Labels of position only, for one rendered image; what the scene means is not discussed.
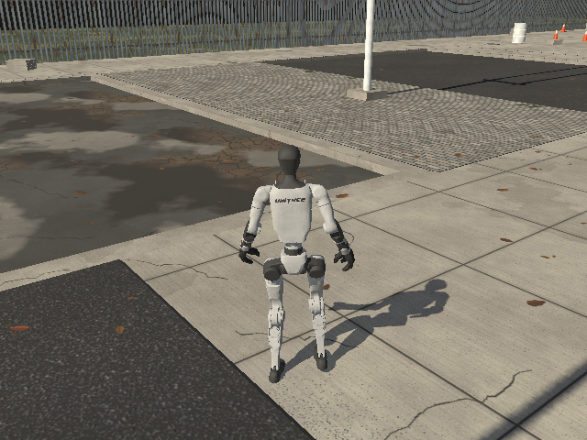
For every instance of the robot torso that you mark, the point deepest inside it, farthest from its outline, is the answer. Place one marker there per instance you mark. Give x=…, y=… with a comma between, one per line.
x=291, y=212

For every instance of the robot right hand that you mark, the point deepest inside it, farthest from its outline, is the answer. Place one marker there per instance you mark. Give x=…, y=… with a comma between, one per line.
x=349, y=258

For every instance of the left robot upper arm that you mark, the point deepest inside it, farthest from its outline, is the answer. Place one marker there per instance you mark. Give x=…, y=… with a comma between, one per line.
x=261, y=195

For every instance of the robot head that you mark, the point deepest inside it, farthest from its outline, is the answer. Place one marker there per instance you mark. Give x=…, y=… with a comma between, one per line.
x=289, y=159

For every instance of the robot left hand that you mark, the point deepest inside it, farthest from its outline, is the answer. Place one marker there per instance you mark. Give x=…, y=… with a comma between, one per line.
x=252, y=251

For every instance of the right robot upper arm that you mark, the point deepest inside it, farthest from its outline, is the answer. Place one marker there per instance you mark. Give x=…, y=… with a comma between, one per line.
x=320, y=192

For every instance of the left robot forearm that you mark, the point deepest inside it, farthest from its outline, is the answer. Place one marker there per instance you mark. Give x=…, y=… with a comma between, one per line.
x=247, y=239

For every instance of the right robot forearm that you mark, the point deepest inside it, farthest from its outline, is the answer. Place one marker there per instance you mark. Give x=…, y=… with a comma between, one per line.
x=340, y=241

